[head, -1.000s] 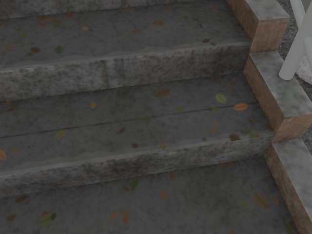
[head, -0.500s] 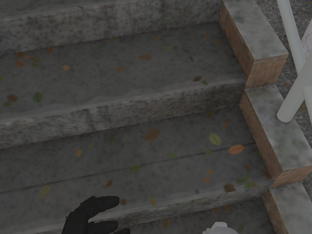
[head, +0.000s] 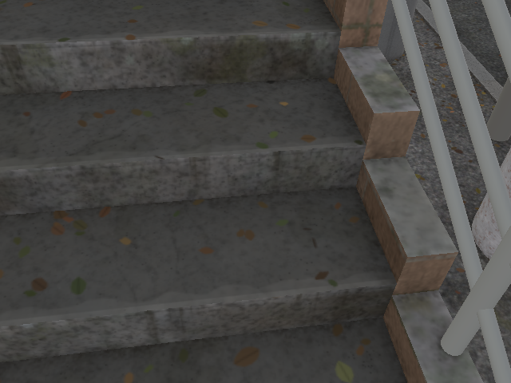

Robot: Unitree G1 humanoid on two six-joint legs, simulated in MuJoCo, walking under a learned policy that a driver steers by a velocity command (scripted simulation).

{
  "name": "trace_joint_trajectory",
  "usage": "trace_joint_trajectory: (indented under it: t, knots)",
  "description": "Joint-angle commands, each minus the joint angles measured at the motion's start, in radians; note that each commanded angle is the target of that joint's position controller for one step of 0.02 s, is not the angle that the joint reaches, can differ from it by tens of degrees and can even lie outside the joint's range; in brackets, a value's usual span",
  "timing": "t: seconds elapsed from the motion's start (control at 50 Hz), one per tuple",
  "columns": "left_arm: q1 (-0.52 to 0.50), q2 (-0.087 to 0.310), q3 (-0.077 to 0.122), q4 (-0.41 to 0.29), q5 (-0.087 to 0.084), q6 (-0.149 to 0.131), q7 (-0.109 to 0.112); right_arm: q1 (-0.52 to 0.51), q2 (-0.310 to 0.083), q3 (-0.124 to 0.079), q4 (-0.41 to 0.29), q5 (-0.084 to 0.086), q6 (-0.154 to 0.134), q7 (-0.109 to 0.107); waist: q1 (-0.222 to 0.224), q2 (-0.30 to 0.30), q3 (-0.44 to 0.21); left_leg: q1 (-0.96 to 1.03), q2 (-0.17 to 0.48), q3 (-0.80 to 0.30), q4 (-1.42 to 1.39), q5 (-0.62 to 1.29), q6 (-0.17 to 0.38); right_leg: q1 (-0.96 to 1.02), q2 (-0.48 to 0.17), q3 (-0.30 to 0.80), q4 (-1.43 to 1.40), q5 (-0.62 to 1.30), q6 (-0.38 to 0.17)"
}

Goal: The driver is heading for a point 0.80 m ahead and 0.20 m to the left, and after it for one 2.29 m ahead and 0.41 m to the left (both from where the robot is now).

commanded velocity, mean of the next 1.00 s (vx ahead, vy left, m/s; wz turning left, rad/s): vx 0.38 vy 0.00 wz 0.22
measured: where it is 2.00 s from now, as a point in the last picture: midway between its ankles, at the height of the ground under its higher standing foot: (189, 252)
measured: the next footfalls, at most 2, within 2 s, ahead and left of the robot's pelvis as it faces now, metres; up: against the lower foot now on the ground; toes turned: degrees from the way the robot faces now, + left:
right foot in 0.50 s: +0.45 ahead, -0.15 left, +0.15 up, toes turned -8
left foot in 1.26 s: +0.45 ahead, +0.11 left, +0.15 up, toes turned +26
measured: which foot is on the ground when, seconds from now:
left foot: down 0.00-0.50, up 0.52-1.00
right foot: down 0.00-0.00, up 0.02-0.48, down 0.50-1.00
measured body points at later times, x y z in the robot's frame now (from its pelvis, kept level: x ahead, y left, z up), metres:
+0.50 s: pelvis +0.21 -0.05 +0.00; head +0.26 -0.07 +0.44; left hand +0.50 +0.11 -0.05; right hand +0.11 -0.25 -0.15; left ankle +0.00 +0.10 -0.72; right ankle +0.40 -0.15 -0.58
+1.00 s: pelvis +0.36 -0.09 +0.16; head +0.32 -0.11 +0.61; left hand +0.44 +0.20 +0.07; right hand +0.49 -0.30 +0.02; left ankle +0.36 +0.05 -0.46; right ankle +0.41 -0.15 -0.58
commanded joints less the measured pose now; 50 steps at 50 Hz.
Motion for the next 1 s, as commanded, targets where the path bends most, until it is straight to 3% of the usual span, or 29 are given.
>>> trace_joint_trajectory:
  t: [0.02,0.04,0.12,0.2,0.28,0.38,0.4,0.42,0.44,0.46,0.48,0.5,0.52,0.54,0.56,0.58,0.6,0.62,0.64,0.66,0.72,0.76,0.78,0.8,0.84,0.9,0.92,0.94,1.0]
  knots:
    - [-0.187,0.031,0.006,-0.123,-0.034,-0.025,-0.029,0.232,-0.144,-0.043,0.019,-0.022,-0.046,-0.012,-0.111,0.268,0.063,0.395,0.240,-0.434,-0.376,-0.327,0.112,-0.443,0.052,0.038,0.103,-0.152,0.007]
    - [-0.256,0.076,0.014,-0.142,0.004,-0.029,-0.040,0.232,-0.146,-0.051,0.016,-0.020,-0.049,-0.022,-0.126,0.302,0.130,0.291,0.339,-0.603,-0.449,-0.369,0.179,-0.495,0.041,0.132,0.263,-0.131,0.003]
    - [-0.169,0.086,0.036,-0.098,0.024,-0.034,-0.077,0.108,-0.099,-0.033,0.016,-0.002,-0.076,-0.030,0.002,0.058,0.093,0.204,0.215,-0.412,-0.410,-0.105,0.140,-0.468,0.021,0.182,0.621,0.041,0.028]
    - [-0.215,0.051,0.017,-0.128,0.046,-0.029,-0.072,0.176,-0.091,-0.036,0.054,0.005,-0.110,-0.021,-0.023,0.091,0.113,0.214,0.180,-0.343,-0.364,0.016,0.166,-0.587,0.016,0.163,0.755,0.143,0.048]
    - [-0.349,0.051,0.013,-0.207,0.067,-0.029,-0.030,0.279,-0.143,-0.055,0.084,-0.031,-0.134,-0.020,-0.065,0.114,0.165,0.376,0.292,-0.425,-0.333,0.145,0.259,-0.928,-0.016,0.193,1.147,-0.060,0.041]
    - [-0.568,-0.036,-0.042,-0.369,0.019,-0.028,0.008,0.357,-0.085,-0.025,0.175,-0.022,-0.143,-0.022,-0.113,0.119,0.256,0.457,0.311,-0.284,-0.358,0.339,0.186,-1.341,-0.043,0.147,1.478,-0.474,-0.008]
    - [-0.601,0.013,-0.033,-0.399,0.020,-0.031,0.013,0.315,-0.067,-0.005,0.185,0.007,-0.114,-0.018,-0.125,0.223,0.295,0.453,0.233,-0.155,-0.351,0.637,0.194,-1.342,-0.008,0.092,1.454,-0.683,-0.004]
    - [-0.662,-0.004,-0.057,-0.463,0.017,-0.044,0.007,0.285,-0.027,0.011,0.208,0.018,-0.100,-0.017,-0.102,0.213,0.323,0.322,0.164,-0.087,-0.382,0.662,0.108,-1.170,-0.065,0.111,1.107,-0.693,-0.036]
    - [-0.657,-0.038,-0.072,-0.499,-0.017,-0.049,-0.012,0.282,-0.012,0.010,0.215,0.006,-0.104,-0.012,-0.084,0.155,0.221,0.111,0.161,-0.079,-0.456,0.522,0.083,-0.825,-0.061,0.061,0.922,-0.438,-0.064]
    - [-0.447,-0.053,-0.066,-0.433,-0.034,-0.034,-0.016,0.196,-0.064,-0.002,0.204,0.072,-0.101,0.014,0.008,0.082,0.072,-0.193,0.141,-0.069,-0.485,0.769,0.101,-0.194,0.004,-0.013,0.718,-0.143,-0.080]
    - [-0.075,-0.054,-0.049,-0.275,-0.080,-0.025,0.007,0.100,-0.205,-0.030,0.141,0.103,-0.123,0.026,0.134,0.085,-0.088,-0.195,0.117,-0.045,-0.216,1.376,0.029,0.192,0.079,-0.027,0.618,0.215,-0.065]
    - [0.141,0.020,-0.016,-0.183,-0.106,0.025,0.010,-0.004,-0.318,-0.074,0.052,0.102,-0.173,0.017,0.181,0.091,-0.213,-0.111,0.162,-0.112,0.004,1.623,-0.060,0.302,0.103,0.009,0.462,0.252,-0.047]
    - [0.246,0.165,0.025,-0.163,-0.067,0.052,0.018,-0.049,-0.306,-0.077,0.046,0.106,-0.187,0.048,0.279,-0.073,-0.299,-0.198,0.087,-0.126,0.381,1.081,-0.150,0.493,-0.049,0.276,0.262,0.665,-0.167]
    - [0.230,0.245,0.020,-0.133,-0.040,0.036,0.025,0.045,-0.138,-0.039,0.007,0.133,-0.172,0.077,0.186,-0.447,-0.506,-0.242,-0.161,-0.160,0.879,-0.167,-0.217,0.532,-0.415,0.591,0.072,1.561,-0.337]
    - [-0.003,0.257,0.028,-0.237,-0.055,0.008,0.016,0.176,-0.140,-0.051,0.004,0.070,-0.119,0.055,0.054,-0.344,-0.539,-0.208,-0.115,-0.254,1.095,-0.070,-0.181,0.370,-0.362,0.598,0.056,1.072,-0.315]
    - [-0.148,0.162,0.007,-0.265,-0.073,0.008,0.010,0.179,-0.159,-0.064,0.029,0.011,-0.071,0.043,-0.013,-0.166,-0.427,-0.261,-0.051,-0.185,1.146,0.071,-0.168,0.247,-0.338,0.583,0.053,0.490,-0.249]
    - [-0.201,0.072,-0.019,-0.300,-0.031,0.023,0.008,0.123,-0.154,-0.066,0.006,-0.048,-0.022,0.044,-0.019,0.012,-0.321,-0.282,-0.015,-0.111,1.156,0.157,-0.142,0.058,-0.335,0.606,0.000,0.040,-0.194]
    - [-0.227,0.039,-0.029,-0.293,-0.009,0.026,0.009,0.074,-0.086,-0.055,-0.006,-0.079,0.020,0.036,-0.053,0.026,-0.208,-0.338,0.017,-0.110,1.177,0.262,-0.099,-0.072,-0.295,0.634,-0.041,-0.465,-0.142]
    - [-0.267,0.033,-0.033,-0.309,-0.004,0.020,0.012,0.084,-0.075,-0.061,-0.022,-0.070,0.054,0.029,-0.078,-0.063,-0.058,-0.373,0.026,-0.108,1.168,0.226,-0.096,-0.196,-0.267,0.573,-0.118,-0.515,-0.107]
    - [-0.213,0.035,-0.029,-0.243,0.035,-0.021,0.006,0.051,-0.026,-0.041,-0.043,-0.050,0.061,0.020,-0.079,-0.009,-0.083,-0.423,0.038,-0.114,1.202,0.351,-0.043,-0.212,-0.357,0.632,-0.144,-0.558,-0.050]
    - [-0.076,0.151,0.021,-0.129,0.047,-0.072,-0.022,-0.060,-0.014,-0.020,-0.113,0.000,-0.003,0.007,-0.071,0.045,-0.048,-0.517,0.003,-0.251,1.287,0.485,0.013,-0.116,-0.390,0.562,-0.211,-0.273,0.071]
    - [-0.151,0.147,0.034,-0.153,0.013,-0.054,-0.030,-0.011,-0.037,-0.065,-0.112,-0.002,-0.002,-0.006,-0.122,-0.066,0.020,-0.662,-0.016,-0.266,1.325,0.459,-0.007,-0.098,-0.388,0.357,-0.236,-0.205,0.087]
    - [-0.102,0.110,0.030,-0.153,0.034,-0.031,-0.017,-0.062,-0.082,-0.078,-0.118,-0.001,0.011,-0.006,-0.090,0.044,0.059,-0.679,-0.048,-0.286,1.407,0.452,-0.029,-0.094,-0.373,0.295,-0.188,-0.081,0.115]
    - [-0.122,0.026,-0.016,-0.156,0.016,0.006,0.024,-0.003,-0.108,-0.096,-0.104,-0.035,0.014,-0.008,-0.154,0.034,0.046,-0.590,-0.062,-0.252,1.190,0.361,-0.055,-0.182,-0.292,0.158,-0.159,-0.182,0.106]
    - [-0.201,0.156,0.016,-0.181,0.022,0.034,0.055,-0.045,-0.106,-0.083,-0.065,0.013,0.028,0.057,-0.134,-0.091,0.072,-0.504,-0.106,-0.169,1.073,0.346,-0.069,-0.305,-0.282,0.093,-0.238,-0.423,0.141]
    - [-0.130,0.211,0.020,-0.195,0.014,0.029,0.064,-0.104,-0.121,-0.089,-0.071,-0.003,0.015,0.084,-0.093,-0.192,0.069,-0.470,-0.071,-0.060,0.845,0.372,-0.065,-0.179,-0.316,0.041,-0.399,-0.479,0.091]
    - [-0.214,0.205,0.015,-0.231,-0.006,0.029,0.047,-0.081,-0.147,-0.103,-0.061,0.009,0.008,0.059,-0.108,-0.281,0.052,-0.412,-0.066,0.005,0.812,0.334,-0.070,-0.188,-0.296,0.003,-0.477,-0.518,0.064]
    - [-0.131,0.182,0.011,-0.223,0.008,0.024,0.041,-0.129,-0.158,-0.113,-0.071,-0.003,0.006,0.033,-0.054,-0.298,0.096,-0.487,-0.035,0.024,0.819,0.293,-0.088,-0.067,-0.317,0.007,-0.516,-0.523,0.015]
    - [-0.028,0.198,0.013,-0.217,0.051,0.036,0.071,-0.102,-0.152,-0.110,-0.082,-0.029,0.044,0.044,-0.027,-0.199,0.156,-0.560,0.043,-0.021,0.745,0.097,-0.102,0.151,-0.368,-0.002,-0.476,-0.487,-0.019]
Keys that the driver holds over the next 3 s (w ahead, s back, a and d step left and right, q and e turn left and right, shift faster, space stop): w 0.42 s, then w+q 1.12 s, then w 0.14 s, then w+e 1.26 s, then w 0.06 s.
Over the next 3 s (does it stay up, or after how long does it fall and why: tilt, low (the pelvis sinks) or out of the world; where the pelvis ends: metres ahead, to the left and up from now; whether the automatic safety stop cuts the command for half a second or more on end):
stays up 1.37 0.34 0.57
